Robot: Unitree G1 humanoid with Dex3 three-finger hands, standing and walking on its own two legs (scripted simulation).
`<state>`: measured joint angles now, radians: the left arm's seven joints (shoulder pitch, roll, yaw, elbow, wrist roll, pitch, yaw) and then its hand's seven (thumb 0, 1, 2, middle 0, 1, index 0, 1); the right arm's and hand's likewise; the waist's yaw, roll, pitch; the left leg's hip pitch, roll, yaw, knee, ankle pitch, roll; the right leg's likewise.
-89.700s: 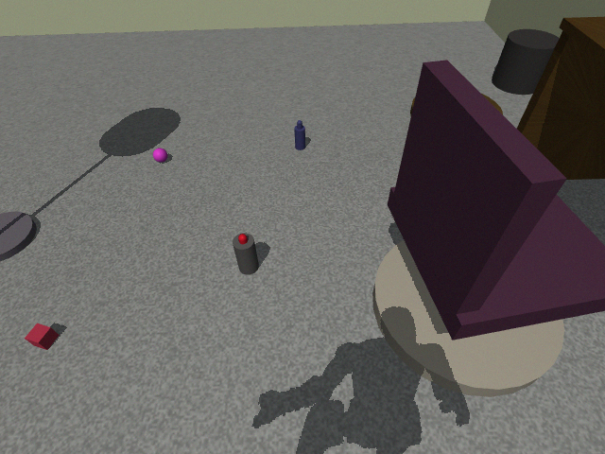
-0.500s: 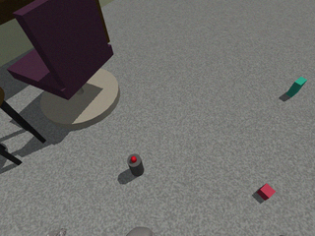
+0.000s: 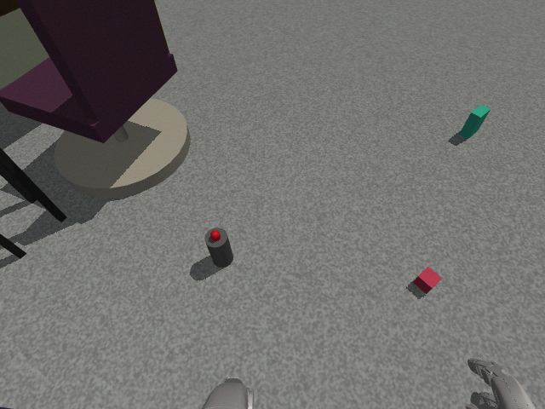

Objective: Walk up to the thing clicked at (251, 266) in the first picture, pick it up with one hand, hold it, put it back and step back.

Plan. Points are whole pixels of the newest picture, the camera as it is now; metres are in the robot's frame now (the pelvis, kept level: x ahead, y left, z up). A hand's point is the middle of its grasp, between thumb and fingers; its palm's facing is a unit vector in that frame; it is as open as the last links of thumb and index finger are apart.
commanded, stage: step back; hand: left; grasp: from the side
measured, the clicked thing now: (219, 246) +0.72 +0.25 -0.65
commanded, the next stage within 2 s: stand in 1.88 s
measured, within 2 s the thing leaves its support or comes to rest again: neither
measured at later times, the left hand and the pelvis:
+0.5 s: hand out of the picture -0.05 +0.26 -0.13, palm faces +0.06 -0.92 -0.39, open 7.4 cm; pelvis -0.16 -0.02 +0.01, yaw +3 degrees
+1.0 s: hand out of the picture -0.26 +0.25 -0.13, palm faces +0.12 -0.90 -0.43, open 7.4 cm; pelvis -0.32 -0.04 +0.01, yaw +7 degrees
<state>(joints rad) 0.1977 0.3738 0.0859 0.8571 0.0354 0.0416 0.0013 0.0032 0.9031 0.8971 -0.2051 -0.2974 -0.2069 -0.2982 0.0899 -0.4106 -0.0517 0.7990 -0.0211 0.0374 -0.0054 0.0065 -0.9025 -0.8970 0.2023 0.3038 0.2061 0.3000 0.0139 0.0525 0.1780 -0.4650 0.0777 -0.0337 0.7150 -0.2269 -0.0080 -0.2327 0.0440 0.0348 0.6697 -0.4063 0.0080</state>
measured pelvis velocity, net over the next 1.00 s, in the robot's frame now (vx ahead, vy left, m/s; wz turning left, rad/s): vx -0.32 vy -0.04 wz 0.13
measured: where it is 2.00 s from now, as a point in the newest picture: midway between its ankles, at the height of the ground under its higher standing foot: outside the picture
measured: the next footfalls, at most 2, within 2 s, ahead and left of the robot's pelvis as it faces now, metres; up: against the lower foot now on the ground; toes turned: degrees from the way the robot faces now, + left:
left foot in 0.28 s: -0.06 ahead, +0.11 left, +0.00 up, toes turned +3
right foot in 0.62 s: -0.25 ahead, -0.16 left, +0.00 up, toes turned +7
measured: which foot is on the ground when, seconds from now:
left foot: down 0.00-0.00, up 0.02-0.26, down 0.28-0.64, up 0.66-0.90, down 0.92-1.00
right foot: down 0.00-0.30, up 0.32-0.60, down 0.62-1.00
